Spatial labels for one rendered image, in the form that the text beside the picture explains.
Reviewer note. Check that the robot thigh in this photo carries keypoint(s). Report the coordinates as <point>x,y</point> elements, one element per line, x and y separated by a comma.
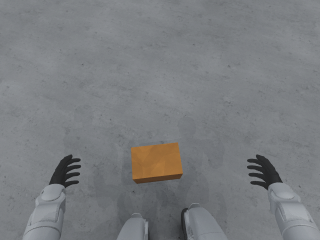
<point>134,229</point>
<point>201,224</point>

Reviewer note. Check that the carton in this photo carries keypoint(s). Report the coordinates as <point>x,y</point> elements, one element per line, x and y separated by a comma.
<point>153,163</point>

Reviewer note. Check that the robot left forearm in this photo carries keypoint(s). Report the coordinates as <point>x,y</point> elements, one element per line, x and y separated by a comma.
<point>46,221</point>

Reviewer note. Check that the left robot hand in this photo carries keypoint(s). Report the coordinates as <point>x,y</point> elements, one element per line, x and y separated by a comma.
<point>60,175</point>

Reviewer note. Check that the right robot hand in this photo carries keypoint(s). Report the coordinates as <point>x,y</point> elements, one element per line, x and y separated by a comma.
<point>269,175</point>

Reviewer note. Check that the robot left thigh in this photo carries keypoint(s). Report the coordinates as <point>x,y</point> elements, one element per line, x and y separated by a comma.
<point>134,229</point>

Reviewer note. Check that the robot right thigh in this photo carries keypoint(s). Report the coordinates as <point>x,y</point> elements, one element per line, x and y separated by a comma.
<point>201,224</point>

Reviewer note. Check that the robot right forearm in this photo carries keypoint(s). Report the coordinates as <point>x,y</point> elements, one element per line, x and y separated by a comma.
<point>293,219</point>

